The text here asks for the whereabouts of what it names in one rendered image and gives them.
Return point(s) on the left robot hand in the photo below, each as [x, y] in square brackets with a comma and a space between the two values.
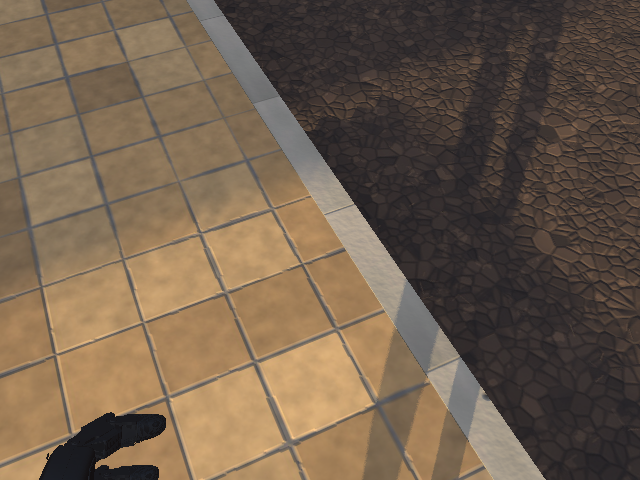
[99, 439]

